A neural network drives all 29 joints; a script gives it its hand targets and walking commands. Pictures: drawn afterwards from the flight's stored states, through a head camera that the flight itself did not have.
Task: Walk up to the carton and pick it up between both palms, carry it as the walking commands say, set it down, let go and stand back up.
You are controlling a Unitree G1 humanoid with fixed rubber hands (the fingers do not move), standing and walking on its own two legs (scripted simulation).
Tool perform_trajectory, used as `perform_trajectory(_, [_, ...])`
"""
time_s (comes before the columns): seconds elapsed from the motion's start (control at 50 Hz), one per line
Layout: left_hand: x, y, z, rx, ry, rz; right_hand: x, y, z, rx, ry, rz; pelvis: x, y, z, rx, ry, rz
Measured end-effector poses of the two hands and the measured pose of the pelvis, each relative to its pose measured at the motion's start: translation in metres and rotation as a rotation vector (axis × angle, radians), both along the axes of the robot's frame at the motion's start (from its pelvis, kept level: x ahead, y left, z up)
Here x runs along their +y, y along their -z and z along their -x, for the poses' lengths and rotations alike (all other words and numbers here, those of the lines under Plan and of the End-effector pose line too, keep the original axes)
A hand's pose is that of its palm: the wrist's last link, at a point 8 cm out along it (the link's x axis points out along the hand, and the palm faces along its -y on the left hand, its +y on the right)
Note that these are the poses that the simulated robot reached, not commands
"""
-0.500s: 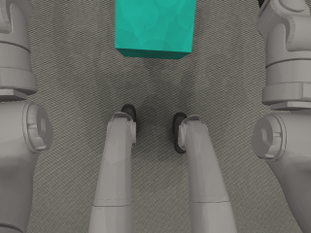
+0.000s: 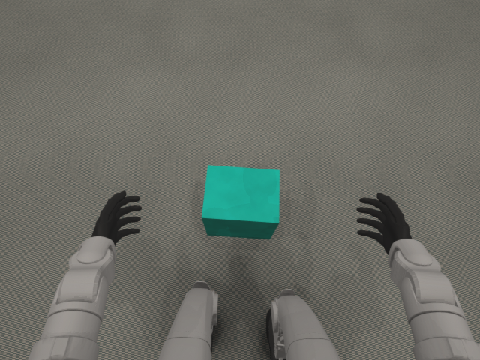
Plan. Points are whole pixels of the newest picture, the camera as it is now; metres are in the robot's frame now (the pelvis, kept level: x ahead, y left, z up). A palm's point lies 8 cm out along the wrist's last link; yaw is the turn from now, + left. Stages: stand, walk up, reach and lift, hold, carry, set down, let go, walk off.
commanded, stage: let go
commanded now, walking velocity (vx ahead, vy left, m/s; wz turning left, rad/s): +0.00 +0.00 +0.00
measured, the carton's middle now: (241, 204) +0.54 +0.00 -0.58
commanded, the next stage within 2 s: stand in 0.84 s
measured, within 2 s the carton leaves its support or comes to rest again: neither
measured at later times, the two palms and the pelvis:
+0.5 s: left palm (89, 297) +0.21 +0.23 -0.01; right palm (427, 280) +0.23 -0.26 -0.01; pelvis +0.06 -0.01 +0.05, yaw +1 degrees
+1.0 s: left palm (84, 296) +0.21 +0.24 +0.00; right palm (434, 283) +0.23 -0.27 -0.02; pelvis +0.07 -0.02 +0.05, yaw +0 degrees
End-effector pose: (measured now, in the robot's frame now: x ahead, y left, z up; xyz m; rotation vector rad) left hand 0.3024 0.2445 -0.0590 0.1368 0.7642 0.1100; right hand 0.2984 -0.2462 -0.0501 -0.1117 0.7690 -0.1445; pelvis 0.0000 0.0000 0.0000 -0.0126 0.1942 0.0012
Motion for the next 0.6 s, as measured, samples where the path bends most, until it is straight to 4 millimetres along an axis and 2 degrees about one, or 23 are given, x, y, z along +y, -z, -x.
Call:
perform_trajectory(0.12, [0.005, -0.033, 0.030, -0.023, -0.020, 0.006, 0.004, -0.027, 0.019, -0.034, -0.014, -0.042, -0.004, -0.023, -0.013, -0.101, -0.005, -0.010])
perform_trajectory(0.2, [0.004, -0.044, 0.047, -0.025, -0.026, 0.013, 0.005, -0.035, 0.034, -0.033, -0.021, -0.042, -0.006, -0.034, -0.025, -0.162, -0.007, -0.016])
perform_trajectory(0.38, [-0.006, -0.043, 0.085, 0.053, -0.025, 0.014, -0.007, -0.037, 0.067, 0.023, 0.009, -0.035, -0.009, -0.050, -0.050, -0.253, -0.008, -0.027])
perform_trajectory(0.48, [-0.009, -0.044, 0.096, 0.079, -0.026, 0.011, -0.011, -0.037, 0.070, 0.027, 0.014, -0.042, -0.013, -0.053, -0.056, -0.272, -0.007, -0.033])
perform_trajectory(0.6, [-0.014, -0.048, 0.095, 0.070, -0.018, 0.013, -0.015, -0.041, 0.066, 0.006, 0.007, -0.043, -0.017, -0.054, -0.057, -0.282, -0.006, -0.039])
